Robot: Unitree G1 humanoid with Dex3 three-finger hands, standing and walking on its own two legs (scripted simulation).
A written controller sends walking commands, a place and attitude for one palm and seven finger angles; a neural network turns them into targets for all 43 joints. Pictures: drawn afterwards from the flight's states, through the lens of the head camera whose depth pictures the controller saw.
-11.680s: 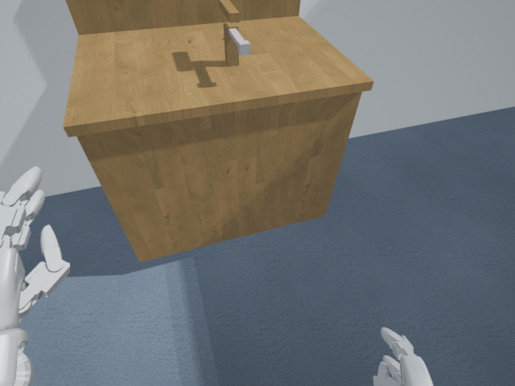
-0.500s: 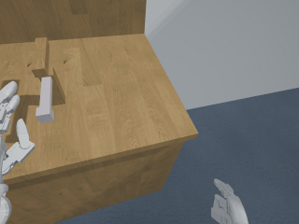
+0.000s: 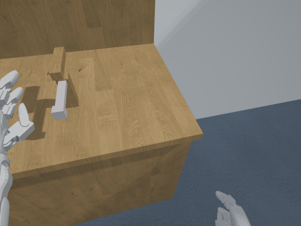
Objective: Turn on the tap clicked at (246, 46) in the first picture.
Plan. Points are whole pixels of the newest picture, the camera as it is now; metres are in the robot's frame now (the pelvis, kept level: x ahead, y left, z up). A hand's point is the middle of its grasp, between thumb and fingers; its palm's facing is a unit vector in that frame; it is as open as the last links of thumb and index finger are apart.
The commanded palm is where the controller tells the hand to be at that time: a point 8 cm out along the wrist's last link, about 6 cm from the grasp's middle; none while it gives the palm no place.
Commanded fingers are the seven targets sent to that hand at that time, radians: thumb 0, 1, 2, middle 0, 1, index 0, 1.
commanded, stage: turn the palm inward beside the body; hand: left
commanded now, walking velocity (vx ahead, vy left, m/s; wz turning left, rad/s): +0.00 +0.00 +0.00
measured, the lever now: (59, 112) +0.34 +0.28 +0.13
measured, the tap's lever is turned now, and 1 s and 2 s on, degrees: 0 0 0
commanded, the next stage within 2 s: none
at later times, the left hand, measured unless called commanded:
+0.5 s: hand (59, 149) +0.21 +0.21 +0.17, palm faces +0.46 -0.83 -0.32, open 7.5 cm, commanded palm +0.15 +0.25 +0.18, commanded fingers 0.00 0.90 0.90 -0.20 -0.30 -0.20 -0.30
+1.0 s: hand (54, 156) +0.20 +0.21 +0.17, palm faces +0.49 -0.84 -0.22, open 7.5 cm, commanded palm +0.14 +0.25 +0.18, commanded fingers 0.00 0.90 0.90 -0.20 -0.30 -0.20 -0.30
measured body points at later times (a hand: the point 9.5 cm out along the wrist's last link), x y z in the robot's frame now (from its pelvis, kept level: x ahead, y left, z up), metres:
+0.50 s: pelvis +0.00 -0.06 -0.01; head -0.01 -0.09 +0.43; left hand +0.18 +0.25 +0.18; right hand +0.21 -0.28 -0.10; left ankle +0.00 +0.08 -0.74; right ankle +0.03 -0.13 -0.74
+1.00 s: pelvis +0.02 -0.04 -0.01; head +0.00 -0.06 +0.44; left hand +0.17 +0.25 +0.18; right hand +0.23 -0.24 -0.08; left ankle +0.00 +0.08 -0.74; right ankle +0.03 -0.13 -0.74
